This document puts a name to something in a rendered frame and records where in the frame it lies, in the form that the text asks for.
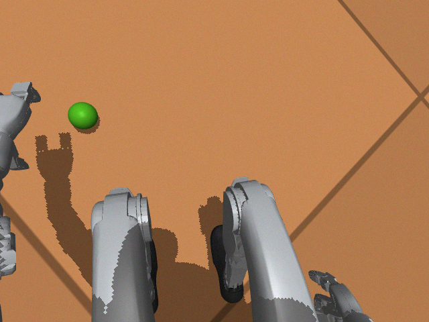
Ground ball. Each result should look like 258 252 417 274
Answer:
68 102 98 129

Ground left robot arm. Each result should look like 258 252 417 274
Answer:
0 132 16 322

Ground left robot hand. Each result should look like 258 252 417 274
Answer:
0 82 41 170

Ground right robot hand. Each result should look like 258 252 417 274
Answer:
308 270 364 322

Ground right robot foot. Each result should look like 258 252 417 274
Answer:
210 225 243 303

